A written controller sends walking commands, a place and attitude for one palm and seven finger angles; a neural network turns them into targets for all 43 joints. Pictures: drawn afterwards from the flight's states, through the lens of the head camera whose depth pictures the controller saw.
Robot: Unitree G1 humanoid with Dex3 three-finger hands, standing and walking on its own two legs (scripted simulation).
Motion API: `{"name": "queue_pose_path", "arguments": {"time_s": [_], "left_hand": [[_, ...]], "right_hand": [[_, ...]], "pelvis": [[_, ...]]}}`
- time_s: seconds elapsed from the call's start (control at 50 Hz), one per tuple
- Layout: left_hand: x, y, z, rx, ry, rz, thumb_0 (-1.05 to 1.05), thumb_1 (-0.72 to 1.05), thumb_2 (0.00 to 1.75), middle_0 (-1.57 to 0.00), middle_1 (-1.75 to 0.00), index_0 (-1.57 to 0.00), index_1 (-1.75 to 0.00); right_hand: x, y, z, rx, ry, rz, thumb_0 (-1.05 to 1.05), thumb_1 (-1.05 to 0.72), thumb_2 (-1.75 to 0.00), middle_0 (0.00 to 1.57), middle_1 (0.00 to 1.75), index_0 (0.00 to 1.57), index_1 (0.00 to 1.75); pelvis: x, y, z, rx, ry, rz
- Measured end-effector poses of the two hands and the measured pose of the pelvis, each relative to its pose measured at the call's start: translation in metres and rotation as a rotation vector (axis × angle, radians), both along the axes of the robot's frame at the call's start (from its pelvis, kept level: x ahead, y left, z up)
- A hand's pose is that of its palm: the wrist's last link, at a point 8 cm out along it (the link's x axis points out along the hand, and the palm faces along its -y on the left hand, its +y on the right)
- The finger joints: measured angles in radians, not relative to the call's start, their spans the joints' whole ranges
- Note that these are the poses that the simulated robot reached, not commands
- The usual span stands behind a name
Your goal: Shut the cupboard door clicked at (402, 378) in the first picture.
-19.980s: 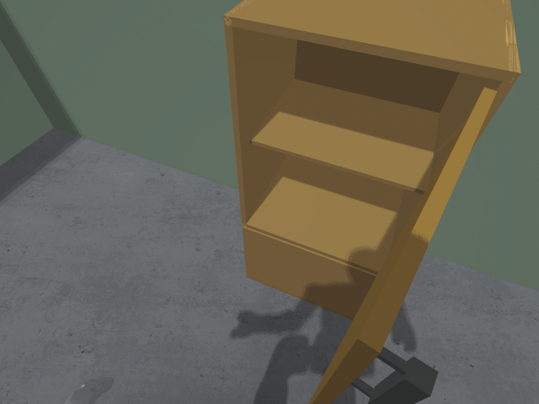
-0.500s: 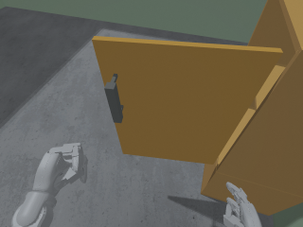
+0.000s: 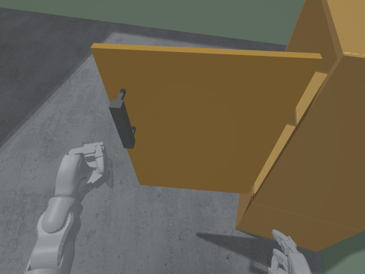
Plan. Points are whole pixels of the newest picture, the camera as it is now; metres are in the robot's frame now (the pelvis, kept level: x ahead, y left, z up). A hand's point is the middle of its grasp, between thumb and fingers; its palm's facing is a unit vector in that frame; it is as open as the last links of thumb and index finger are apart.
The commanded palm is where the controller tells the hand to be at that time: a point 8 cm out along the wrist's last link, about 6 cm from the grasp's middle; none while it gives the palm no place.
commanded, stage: bring the fist close to the handle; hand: left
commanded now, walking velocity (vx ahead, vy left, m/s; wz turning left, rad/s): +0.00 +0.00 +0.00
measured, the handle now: (126, 119) +0.45 +0.17 +0.08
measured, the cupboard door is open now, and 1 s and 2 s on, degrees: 100 100 86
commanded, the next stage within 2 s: push the door shut along its arc in 0.88 s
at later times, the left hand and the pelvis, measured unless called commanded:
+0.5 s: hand (129, 154) +0.35 +0.14 +0.08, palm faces -0.04 -1.00 -0.03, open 3.1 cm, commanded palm +0.32 +0.19 +0.08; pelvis +0.00 -0.02 +0.00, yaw +0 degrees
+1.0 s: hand (130, 152) +0.35 +0.13 +0.08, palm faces -0.03 -1.00 -0.02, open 3.1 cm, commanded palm +0.32 +0.19 +0.08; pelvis +0.00 -0.01 +0.00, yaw -1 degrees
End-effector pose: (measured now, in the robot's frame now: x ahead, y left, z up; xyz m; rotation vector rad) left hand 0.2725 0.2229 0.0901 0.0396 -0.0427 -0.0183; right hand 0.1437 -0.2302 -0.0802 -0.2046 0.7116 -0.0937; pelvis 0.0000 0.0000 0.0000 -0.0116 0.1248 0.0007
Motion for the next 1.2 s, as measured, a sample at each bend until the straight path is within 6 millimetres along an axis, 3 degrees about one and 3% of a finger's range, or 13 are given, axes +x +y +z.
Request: {"name": "queue_pose_path", "arguments": {"time_s": [0.1, 0.2, 0.28, 0.36, 0.46, 0.6, 0.76, 0.92, 1.1, 1.2], "left_hand": [[0.009, 0.001, -0.001, 0.001, 0.004, 0.002, 0.02, 0.90, 0.90, -1.30, -1.50, -1.30, -1.50], [0.015, -0.023, -0.022, -0.012, 0.104, -0.064, 0.02, 0.90, 0.90, -1.30, -1.50, -1.30, -1.50], [0.027, -0.035, -0.013, -0.011, 0.047, -0.062, 0.02, 0.90, 0.90, -1.30, -1.50, -1.30, -1.50], [0.043, -0.032, 0.002, -0.012, -0.026, -0.014, 0.02, 0.89, 0.90, -1.30, -1.50, -1.30, -1.50], [0.054, -0.027, -0.006, 0.000, 0.044, -0.005, 0.02, 0.90, 0.90, -1.30, -1.50, -1.30, -1.50], [0.053, -0.039, -0.012, -0.029, 0.047, -0.033, 0.02, 0.90, 0.90, -1.30, -1.50, -1.30, -1.50], [0.055, -0.029, -0.008, -0.004, 0.022, -0.004, 0.02, 0.90, 0.90, -1.30, -1.50, -1.30, -1.50], [0.052, -0.035, -0.010, -0.026, 0.030, -0.030, 0.02, 0.90, 0.90, -1.30, -1.50, -1.30, -1.50], [0.058, -0.035, -0.007, -0.004, 0.014, -0.040, 0.02, 0.90, 0.90, -1.30, -1.50, -1.30, -1.50], [0.074, -0.040, -0.008, 0.001, 0.030, -0.089, 0.02, 0.90, 0.90, -1.30, -1.50, -1.30, -1.50]], "right_hand": [[0.000, -0.008, -0.003, 0.004, 0.022, 0.004, 0.01, -0.90, -0.90, 0.20, 0.30, 0.20, 0.30], [0.002, -0.016, -0.005, -0.005, 0.028, -0.003, 0.01, -0.90, -0.90, 0.20, 0.30, 0.20, 0.30], [0.004, -0.019, -0.004, -0.007, 0.027, -0.011, 0.01, -0.90, -0.90, 0.20, 0.30, 0.20, 0.30], [0.004, -0.020, -0.004, 0.008, 0.035, -0.014, 0.01, -0.90, -0.90, 0.20, 0.30, 0.20, 0.30], [0.000, -0.023, -0.007, 0.027, 0.060, -0.021, 0.01, -0.90, -0.90, 0.20, 0.30, 0.20, 0.30], [-0.011, -0.030, -0.011, 0.015, 0.101, -0.043, 0.01, -0.90, -0.90, 0.20, 0.30, 0.20, 0.30], [-0.019, -0.033, -0.010, 0.013, 0.118, -0.056, 0.01, -0.90, -0.90, 0.20, 0.30, 0.20, 0.30], [-0.020, -0.029, -0.010, 0.013, 0.113, -0.059, 0.01, -0.90, -0.90, 0.20, 0.30, 0.20, 0.30], [-0.017, -0.020, -0.009, 0.021, 0.102, -0.050, 0.01, -0.90, -0.90, 0.20, 0.30, 0.20, 0.30], [-0.020, -0.017, -0.013, 0.015, 0.125, -0.050, 0.01, -0.90, -0.90, 0.20, 0.30, 0.20, 0.30]], "pelvis": [[0.002, -0.005, 0.000, 0.000, 0.006, 0.009], [0.000, -0.007, 0.000, 0.003, 0.011, 0.012], [0.000, -0.011, 0.000, 0.010, 0.012, 0.003], [0.002, -0.016, 0.000, 0.015, 0.013, -0.002], [0.002, -0.019, 0.001, 0.015, 0.016, -0.002], [0.002, -0.019, 0.002, 0.018, 0.016, -0.009], [-0.001, -0.019, 0.003, 0.018, 0.013, -0.011], [-0.003, -0.015, 0.004, 0.016, 0.009, -0.010], [-0.004, -0.010, 0.003, 0.013, 0.009, -0.008], [-0.005, -0.007, 0.002, 0.012, 0.011, -0.003]]}}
